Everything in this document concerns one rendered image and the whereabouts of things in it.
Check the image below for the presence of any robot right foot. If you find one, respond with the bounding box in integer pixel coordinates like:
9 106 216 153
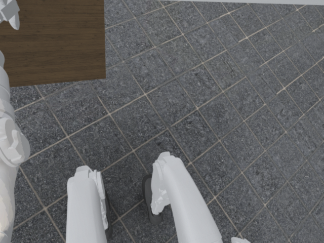
142 174 163 225

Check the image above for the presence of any robot right shin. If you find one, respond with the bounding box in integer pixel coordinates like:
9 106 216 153
150 152 183 214

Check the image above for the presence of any cabinet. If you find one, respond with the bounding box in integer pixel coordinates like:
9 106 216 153
0 0 106 87

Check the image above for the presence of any robot left forearm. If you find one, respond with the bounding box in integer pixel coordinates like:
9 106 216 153
0 51 15 122

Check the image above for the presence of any robot left hand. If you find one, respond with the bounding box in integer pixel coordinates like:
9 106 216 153
0 0 20 30

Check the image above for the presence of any robot left upper arm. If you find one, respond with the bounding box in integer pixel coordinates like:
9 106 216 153
0 117 30 243

